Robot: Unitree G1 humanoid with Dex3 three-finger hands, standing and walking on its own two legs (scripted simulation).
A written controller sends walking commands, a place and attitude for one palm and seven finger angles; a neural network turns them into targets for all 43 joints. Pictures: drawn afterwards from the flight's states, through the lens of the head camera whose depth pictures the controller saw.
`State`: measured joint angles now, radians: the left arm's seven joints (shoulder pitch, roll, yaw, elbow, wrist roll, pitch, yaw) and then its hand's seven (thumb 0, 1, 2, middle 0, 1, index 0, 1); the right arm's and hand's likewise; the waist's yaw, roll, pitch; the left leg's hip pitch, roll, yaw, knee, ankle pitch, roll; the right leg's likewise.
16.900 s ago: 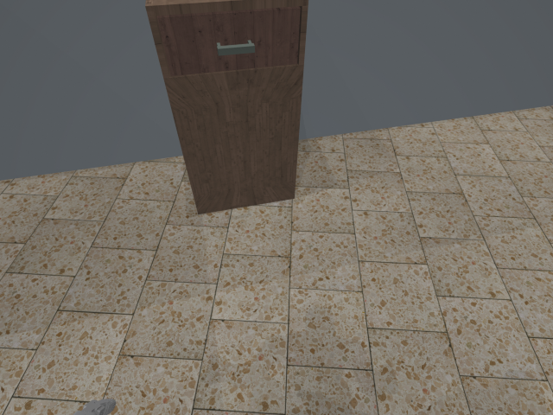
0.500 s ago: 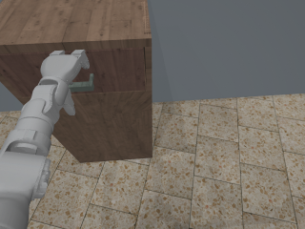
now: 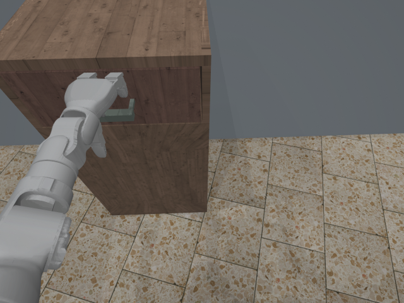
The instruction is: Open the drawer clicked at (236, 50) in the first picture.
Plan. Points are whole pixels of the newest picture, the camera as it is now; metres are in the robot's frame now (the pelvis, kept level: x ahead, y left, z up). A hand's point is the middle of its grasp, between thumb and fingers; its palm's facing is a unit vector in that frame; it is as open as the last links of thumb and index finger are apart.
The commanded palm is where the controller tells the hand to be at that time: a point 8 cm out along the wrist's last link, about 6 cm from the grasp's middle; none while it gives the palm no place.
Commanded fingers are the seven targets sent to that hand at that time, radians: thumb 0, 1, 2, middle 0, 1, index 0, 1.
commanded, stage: move the hooked fingers above the handle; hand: left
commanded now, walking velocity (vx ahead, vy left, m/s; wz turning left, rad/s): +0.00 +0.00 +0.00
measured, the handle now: (110, 109) +0.54 +0.22 +0.04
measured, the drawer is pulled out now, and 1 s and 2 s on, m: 0.00 0.00 0.00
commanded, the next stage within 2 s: lower the fingers behind the handle in 1.36 s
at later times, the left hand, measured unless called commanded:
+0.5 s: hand (95, 115) +0.48 +0.23 +0.09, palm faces -0.03 -0.03 -1.00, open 13.8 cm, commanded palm +0.47 +0.24 +0.15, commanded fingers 0.00 -0.50 0.30 -0.30 -1.20 -0.30 -1.20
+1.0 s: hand (100, 104) +0.50 +0.22 +0.10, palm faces +0.04 -0.04 -1.00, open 13.8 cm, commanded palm +0.47 +0.24 +0.15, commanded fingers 0.00 -0.50 0.30 -0.30 -1.20 -0.30 -1.20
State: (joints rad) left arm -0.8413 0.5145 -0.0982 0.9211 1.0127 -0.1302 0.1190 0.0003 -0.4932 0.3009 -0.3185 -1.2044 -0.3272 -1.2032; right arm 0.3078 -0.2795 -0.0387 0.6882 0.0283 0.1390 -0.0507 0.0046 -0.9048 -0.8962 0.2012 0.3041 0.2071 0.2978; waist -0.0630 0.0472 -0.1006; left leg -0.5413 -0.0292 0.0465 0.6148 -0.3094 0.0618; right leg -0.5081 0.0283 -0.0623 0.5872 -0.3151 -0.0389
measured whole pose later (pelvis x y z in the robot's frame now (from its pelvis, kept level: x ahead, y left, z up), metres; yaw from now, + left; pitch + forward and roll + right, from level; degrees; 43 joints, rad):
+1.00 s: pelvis +0.00 +0.01 +0.00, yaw -2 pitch +15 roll -1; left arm -0.85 0.54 0.00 0.94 1.05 -0.11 0.19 0.00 -0.49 0.30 -0.32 -1.21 -0.32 -1.20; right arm 0.34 -0.27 -0.03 0.68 0.02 0.14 -0.04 0.00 -0.90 -0.90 0.20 0.30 0.21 0.30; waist -0.08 0.06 -0.12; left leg -0.58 -0.02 0.08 0.64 -0.33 0.07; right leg -0.56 0.04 -0.03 0.61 -0.32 -0.03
